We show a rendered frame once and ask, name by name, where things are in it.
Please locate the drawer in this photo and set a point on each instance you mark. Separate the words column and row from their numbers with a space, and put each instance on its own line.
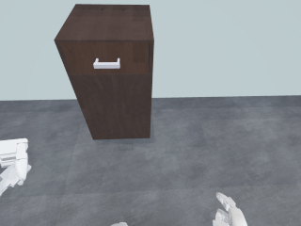
column 81, row 55

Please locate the handle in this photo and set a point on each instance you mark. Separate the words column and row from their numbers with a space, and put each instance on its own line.
column 106, row 65

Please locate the cabinet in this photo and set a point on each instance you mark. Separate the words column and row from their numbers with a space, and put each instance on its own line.
column 114, row 105

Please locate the right robot hand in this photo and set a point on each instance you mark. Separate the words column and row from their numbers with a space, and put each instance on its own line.
column 234, row 217

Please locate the left robot hand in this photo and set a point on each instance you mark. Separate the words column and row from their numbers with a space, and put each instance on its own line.
column 14, row 158

